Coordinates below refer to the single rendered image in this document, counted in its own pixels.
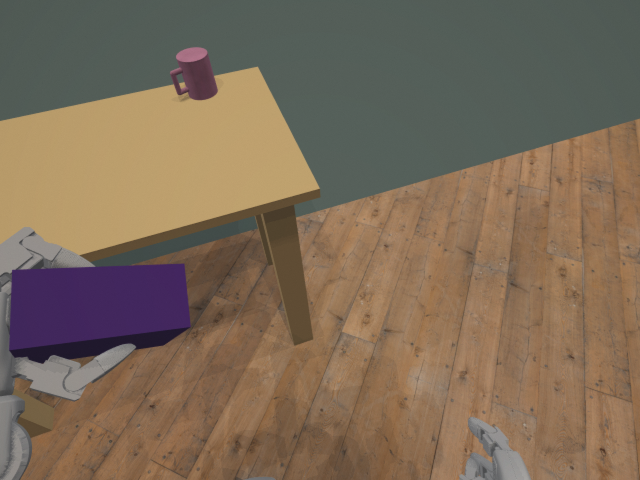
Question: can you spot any robot left hand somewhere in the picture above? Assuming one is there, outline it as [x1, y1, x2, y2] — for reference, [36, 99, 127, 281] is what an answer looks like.
[0, 227, 136, 402]

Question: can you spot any left robot forearm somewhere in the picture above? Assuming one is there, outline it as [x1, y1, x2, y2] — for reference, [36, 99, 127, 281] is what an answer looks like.
[0, 395, 32, 480]

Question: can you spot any table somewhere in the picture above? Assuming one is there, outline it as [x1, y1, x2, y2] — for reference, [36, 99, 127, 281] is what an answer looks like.
[0, 67, 320, 438]

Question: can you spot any robot right hand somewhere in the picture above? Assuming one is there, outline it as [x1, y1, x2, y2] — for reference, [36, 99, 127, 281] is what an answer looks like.
[459, 417, 531, 480]

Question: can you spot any sponge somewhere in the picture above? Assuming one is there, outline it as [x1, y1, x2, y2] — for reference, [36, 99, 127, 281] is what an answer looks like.
[9, 264, 191, 364]

